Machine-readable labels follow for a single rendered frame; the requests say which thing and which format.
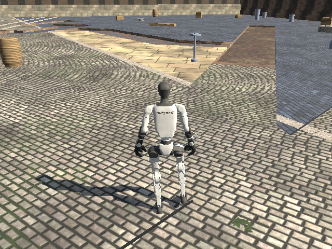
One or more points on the left robot forearm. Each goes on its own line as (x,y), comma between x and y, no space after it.
(140,138)

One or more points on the robot left upper arm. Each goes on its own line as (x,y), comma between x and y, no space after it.
(146,117)

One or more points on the robot right upper arm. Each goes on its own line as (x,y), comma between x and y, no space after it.
(183,116)

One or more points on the right robot foot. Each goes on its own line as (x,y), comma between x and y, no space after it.
(183,199)

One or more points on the robot head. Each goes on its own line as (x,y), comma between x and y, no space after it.
(164,91)

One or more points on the left robot hand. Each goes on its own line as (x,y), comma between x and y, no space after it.
(138,149)

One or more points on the right robot hand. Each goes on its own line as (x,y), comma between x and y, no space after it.
(193,148)

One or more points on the right robot forearm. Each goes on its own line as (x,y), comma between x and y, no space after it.
(189,137)

